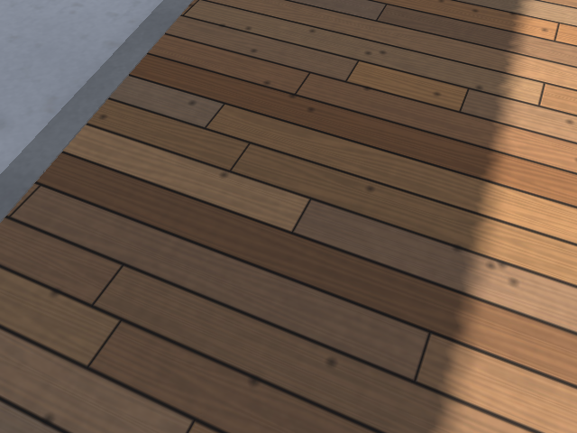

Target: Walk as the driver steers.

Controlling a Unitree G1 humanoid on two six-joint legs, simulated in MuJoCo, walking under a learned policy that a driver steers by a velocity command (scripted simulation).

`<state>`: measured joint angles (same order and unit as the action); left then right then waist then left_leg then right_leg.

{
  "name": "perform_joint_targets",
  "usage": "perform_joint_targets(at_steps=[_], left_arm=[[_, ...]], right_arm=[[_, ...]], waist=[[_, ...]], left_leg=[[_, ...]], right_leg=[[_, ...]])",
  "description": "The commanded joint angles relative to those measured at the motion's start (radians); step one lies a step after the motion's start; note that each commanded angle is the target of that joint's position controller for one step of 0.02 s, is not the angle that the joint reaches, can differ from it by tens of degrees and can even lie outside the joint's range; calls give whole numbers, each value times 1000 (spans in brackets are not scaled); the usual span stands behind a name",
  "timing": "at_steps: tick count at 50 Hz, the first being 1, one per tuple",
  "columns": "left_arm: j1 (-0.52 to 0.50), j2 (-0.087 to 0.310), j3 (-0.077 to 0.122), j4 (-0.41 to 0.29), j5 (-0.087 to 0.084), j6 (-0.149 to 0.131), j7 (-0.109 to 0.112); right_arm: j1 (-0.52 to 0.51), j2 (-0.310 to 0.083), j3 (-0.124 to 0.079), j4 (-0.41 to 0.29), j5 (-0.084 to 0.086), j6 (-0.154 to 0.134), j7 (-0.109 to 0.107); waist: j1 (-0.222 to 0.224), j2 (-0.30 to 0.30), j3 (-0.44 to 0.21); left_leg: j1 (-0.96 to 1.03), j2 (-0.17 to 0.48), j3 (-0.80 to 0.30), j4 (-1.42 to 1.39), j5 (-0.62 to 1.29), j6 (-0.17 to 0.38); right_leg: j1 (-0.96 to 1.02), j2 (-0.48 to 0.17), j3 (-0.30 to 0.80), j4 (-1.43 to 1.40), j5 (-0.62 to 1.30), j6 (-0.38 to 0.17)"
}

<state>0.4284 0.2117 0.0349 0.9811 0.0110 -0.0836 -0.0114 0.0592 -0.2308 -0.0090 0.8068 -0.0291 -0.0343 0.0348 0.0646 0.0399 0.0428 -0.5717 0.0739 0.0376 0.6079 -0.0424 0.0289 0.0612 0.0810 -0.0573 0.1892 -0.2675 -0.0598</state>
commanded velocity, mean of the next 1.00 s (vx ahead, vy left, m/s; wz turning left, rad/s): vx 0.50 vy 0.00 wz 0.01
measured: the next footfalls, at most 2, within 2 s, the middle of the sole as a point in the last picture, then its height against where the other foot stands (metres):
left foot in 0.08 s outside the picture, level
right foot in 0.64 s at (356, 416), level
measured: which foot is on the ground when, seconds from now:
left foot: up 0.00-0.06, down 0.08-0.64, up 0.66-1.00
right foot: down 0.00-0.08, up 0.10-0.62, down 0.64-1.00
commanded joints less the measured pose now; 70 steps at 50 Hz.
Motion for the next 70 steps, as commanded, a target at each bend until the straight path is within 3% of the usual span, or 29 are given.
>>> perform_joint_targets(at_steps=[1, 4, 5, 6, 7, 8, 10, 13, 19, 26, 29, 31, 32, 33, 34, 35, 36, 38, 44, 54, 57, 58, 59, 60, 61, 62, 64, 66, 70], left_arm=[[30, 168, 34, -17, 7, -3, 14], [2, 162, 28, -17, 3, 6, 17], [18, 97, 8, -63, -17, 3, 12], [103, 68, 8, -58, -24, 6, 10], [9, 160, 33, -55, 2, 15, 17], [-50, 140, 31, -74, 1, 8, 8], [-70, 111, 27, -68, 13, 18, -1], [-64, 82, 22, -61, 27, 46, -18], [-296, 77, 16, -137, 21, 53, -25], [-473, 75, 2, -200, 14, 42, -19], [-421, 93, 11, -195, 14, 29, -12], [-169, 123, 32, -111, 22, 14, 4], [16, 188, 54, -64, 44, 5, 17], [96, 306, 85, -52, 55, 8, 18], [15, 257, 77, -59, 11, 22, 9], [-103, 204, 62, -77, 0, 23, 7], [-158, 138, 45, -82, 4, 16, 3], [-178, 80, 27, -57, 2, 3, 8], [-57, 115, 30, 2, -2, -21, 10], [87, 117, 24, 63, 9, -9, 23], [34, 146, 33, 54, 16, -3, 29], [11, 151, 34, 51, 11, -2, 26], [1, 133, 29, 41, 3, -4, 22], [51, 47, 9, -3, -29, -5, 15], [100, 56, 18, 3, -32, 3, 21], [30, 119, 38, 3, -10, 15, 25], [-48, 72, 37, -12, -4, 21, 10], [-38, 48, 39, -12, 19, 49, -5], [-134, 35, 41, -60, 20, 77, -23]], right_arm=[[-67, -84, -20, -76, 0, -21, -8], [262, -142, -53, 34, -21, -44, -30], [421, -235, -77, 55, -46, -50, -44], [435, -289, -95, 71, -24, -37, -39], [347, -218, -82, 62, 8, -29, -33], [258, -161, -66, 49, 13, -32, -30], [200, -99, -49, 57, 14, -44, -30], [242, -98, -47, 96, 21, -66, -32], [340, -106, -48, 153, 23, -67, -32], [440, -116, -48, 212, 10, -60, -43], [411, -133, -53, 222, 4, -56, -52], [379, -140, -54, 223, 7, -50, -52], [378, -114, -44, 200, 16, -51, -49], [498, -5, -24, 180, 53, -52, -37], [441, -105, -50, 192, 23, -51, -40], [356, -111, -57, 164, 19, -52, -38], [309, -94, -53, 154, 19, -57, -34], [316, -59, -50, 161, -3, -35, -26], [168, -39, -47, 115, -9, 0, -7], [-123, -41, -32, 8, 5, -16, -8], [-33, -69, -44, 19, 8, -36, -17], [90, -84, -55, 57, 5, -46, -25], [263, -129, -73, 108, -12, -60, -38], [411, -244, -101, 116, -40, -66, -51], [397, -258, -109, 118, -18, -46, -43], [280, -182, -91, 91, -3, -36, -41], [158, -73, -62, 76, 2, -46, -39], [167, -48, -54, 97, 9, -60, -47], [240, -70, -61, 124, 16, -89, -49]], waist=[[-29, -114, 30], [-171, -68, -147], [-210, 70, -289], [-168, 231, -360], [-149, 56, -221], [-119, 30, -105], [-68, 27, -26], [-36, 28, -27], [-72, 11, 42], [-117, 24, 66], [-75, 31, 42], [35, 5, -89], [95, -57, -205], [51, -296, -337], [39, -170, -306], [-8, -122, -141], [-26, -70, -70], [-82, -97, -16], [-80, -91, 27], [-6, -103, 69], [-65, -112, 30], [-120, -96, -31], [-184, -51, -138], [-198, 112, -306], [-170, 208, -384], [-130, 61, -223], [-85, 14, -40], [-47, 51, -7], [-38, 31, 9]], left_leg=[[50, -38, 22, -56, -70, 35], [499, -65, 11, -163, -92, 110], [788, 197, -304, -186, -189, 187], [909, 371, -691, -304, -182, 294], [799, 306, -602, -319, -252, 257], [657, 265, -468, -352, -212, 232], [494, 177, -305, -416, -86, 177], [440, 137, -211, -461, 32, 175], [484, 103, -122, -514, 93, 178], [638, 135, -84, -461, 269, 167], [690, 153, -63, -350, 510, 144], [642, 105, -15, -57, 659, 111], [451, 60, 14, 210, 403, 92], [78, -134, 61, 615, -278, 40], [-26, -131, -93, 714, -452, 59], [-69, -70, -101, 708, -366, 67], [-44, -34, -97, 650, -296, 66], [52, 8, -88, 547, -246, 50], [-44, 42, -33, 379, -110, -4], [-49, -9, 19, -5, -9, 7], [112, -54, 20, -79, -117, 37], [276, -84, 37, -141, -105, 54], [532, -33, -12, -167, -76, 84], [855, 265, -361, -194, -184, 161], [907, 394, -672, -329, -254, 227], [758, 348, -553, -350, -343, 198], [511, 259, -308, -423, -253, 138], [418, 207, -167, -451, -152, 102], [436, 199, -33, -481, -11, 111]], right_leg=[[6, -305, 121, 38, 599, -112], [-95, -238, 51, 436, 736, -65], [-356, -160, -4, 764, 374, -31], [-617, -1, 19, 1022, -285, -15], [-700, -72, 116, 1068, -222, -31], [-702, -108, 115, 1036, -129, -33], [-625, -158, 101, 940, -47, -18], [-583, -170, 75, 894, 2, 16], [-726, -198, 32, 670, 192, 58], [-692, -149, -11, 426, 234, 16], [-581, -106, -27, 365, 128, -32], [-271, -47, -54, 277, 135, -77], [0, -194, 105, 268, 84, -125], [288, -500, 612, 176, -2, -272], [220, -482, 727, 82, -35, -268], [72, -448, 547, 74, -39, -237], [-50, -404, 442, 36, 44, -209], [-194, -318, 283, -9, 164, -145], [-197, -283, 171, -84, 261, -156], [-1, -297, 137, -12, 499, -145], [12, -302, 150, 119, 702, -120], [-18, -272, 133, 253, 771, -103], [-141, -217, 99, 460, 663, -82], [-430, -107, 36, 803, 238, -39], [-621, -7, 54, 1017, -263, -35], [-676, -87, 113, 1074, -194, -47], [-645, -154, 110, 1004, -59, -43], [-592, -177, 100, 967, -20, -25], [-687, -194, 78, 934, 95, -4]])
